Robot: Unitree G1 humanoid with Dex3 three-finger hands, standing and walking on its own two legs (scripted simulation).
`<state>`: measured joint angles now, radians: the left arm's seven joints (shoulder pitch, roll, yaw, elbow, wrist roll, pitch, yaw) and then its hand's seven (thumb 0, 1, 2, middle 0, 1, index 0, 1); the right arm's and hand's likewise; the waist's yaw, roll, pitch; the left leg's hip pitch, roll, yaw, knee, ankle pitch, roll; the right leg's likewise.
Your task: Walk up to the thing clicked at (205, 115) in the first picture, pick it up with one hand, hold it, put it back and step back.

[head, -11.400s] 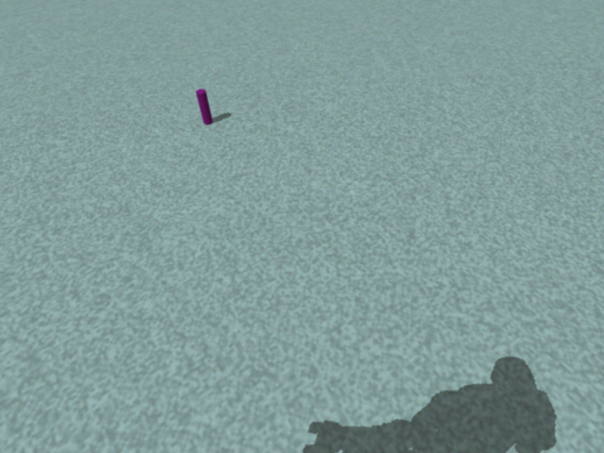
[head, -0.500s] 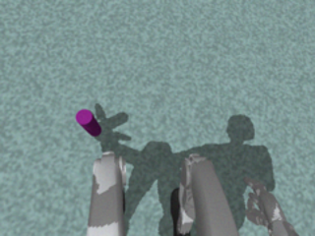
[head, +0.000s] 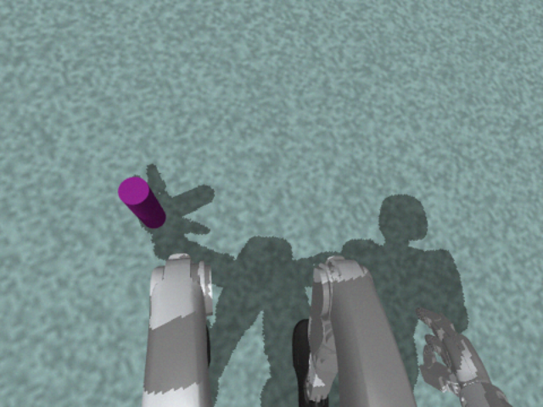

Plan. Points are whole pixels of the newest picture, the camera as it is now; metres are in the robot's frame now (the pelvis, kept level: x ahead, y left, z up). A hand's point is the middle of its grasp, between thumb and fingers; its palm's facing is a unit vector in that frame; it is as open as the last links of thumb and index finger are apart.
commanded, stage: go down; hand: left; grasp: from the side
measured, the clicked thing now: (145, 205) +0.45 +0.26 -0.31
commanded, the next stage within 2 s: approach in 0.30 s
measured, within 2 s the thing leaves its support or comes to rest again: neither
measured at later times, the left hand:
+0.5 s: hand out of the picture +0.35 +0.45 -0.01, palm faces +0.30 -0.95 -0.08, open 17.6 cm
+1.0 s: hand (60, 216) +0.39 +0.37 -0.21, palm faces +0.19 -0.98 +0.01, open 17.7 cm
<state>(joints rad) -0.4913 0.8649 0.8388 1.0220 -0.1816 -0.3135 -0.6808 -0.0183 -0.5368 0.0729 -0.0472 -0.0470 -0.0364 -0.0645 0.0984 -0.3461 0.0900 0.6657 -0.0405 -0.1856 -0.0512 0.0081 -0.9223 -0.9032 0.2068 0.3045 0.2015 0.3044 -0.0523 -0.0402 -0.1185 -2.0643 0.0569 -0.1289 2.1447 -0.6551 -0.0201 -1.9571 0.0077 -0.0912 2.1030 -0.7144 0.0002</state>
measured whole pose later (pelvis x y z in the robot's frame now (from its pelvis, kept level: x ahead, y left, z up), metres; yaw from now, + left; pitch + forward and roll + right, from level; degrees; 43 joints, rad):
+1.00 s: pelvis -0.01 +0.01 -0.11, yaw -6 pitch +22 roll -11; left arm -0.57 0.89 0.86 1.25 -0.25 -0.73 -0.69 -0.02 -0.61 0.03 -0.08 -0.07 -0.06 -0.10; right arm -0.09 -0.36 0.29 0.66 -0.21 -0.14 0.02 0.01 -0.92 -0.90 0.21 0.31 0.20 0.30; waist -0.14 -0.19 0.15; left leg -2.26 0.06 -0.26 2.54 -0.69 -0.03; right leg -2.12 0.06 -0.17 2.43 -0.71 0.02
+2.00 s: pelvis -0.02 +0.02 -0.14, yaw -10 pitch +12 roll -14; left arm -0.51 0.72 0.56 1.33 -0.19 -1.07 -0.19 -0.02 -0.53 0.08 -0.05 -0.06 -0.05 -0.07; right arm -0.17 -0.37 0.44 0.59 -0.32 -0.03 0.13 0.00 -0.92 -0.90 0.21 0.30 0.20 0.30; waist -0.19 -0.25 0.25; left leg -2.23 0.04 -0.37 2.67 -0.69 -0.03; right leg -2.07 0.09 -0.24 2.48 -0.67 0.05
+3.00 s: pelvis -0.02 +0.02 -0.13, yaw -11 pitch +12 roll -16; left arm -0.59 0.79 0.56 1.33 -0.12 -1.04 -0.07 -0.02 -0.05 0.99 -0.81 -1.08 -0.82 -1.11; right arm -0.18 -0.37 0.48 0.56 -0.34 0.02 0.13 0.00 -0.89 -0.89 0.21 0.30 0.20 0.30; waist -0.22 -0.27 0.29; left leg -2.23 0.05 -0.39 2.67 -0.70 -0.03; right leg -2.06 0.10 -0.26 2.45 -0.66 0.06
